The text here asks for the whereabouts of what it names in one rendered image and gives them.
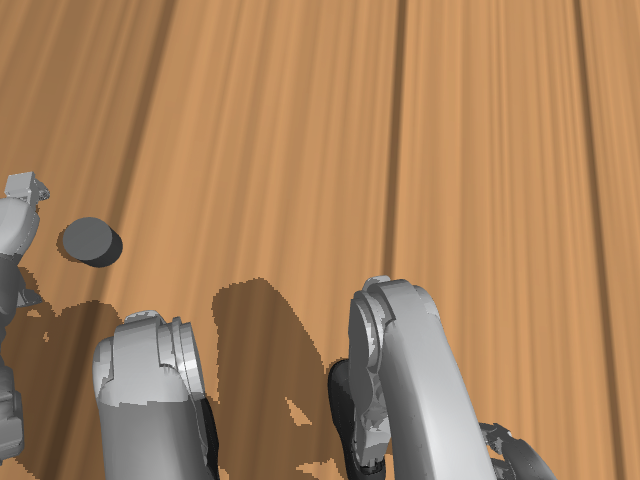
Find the right robot hand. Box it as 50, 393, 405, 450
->
478, 422, 557, 480

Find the left robot arm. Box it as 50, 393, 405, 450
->
0, 257, 24, 466

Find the right robot foot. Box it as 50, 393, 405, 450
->
328, 359, 386, 480

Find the left robot hand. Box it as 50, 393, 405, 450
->
0, 171, 50, 308

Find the tin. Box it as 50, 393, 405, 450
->
63, 217, 123, 268

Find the left robot foot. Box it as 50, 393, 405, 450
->
200, 398, 220, 480

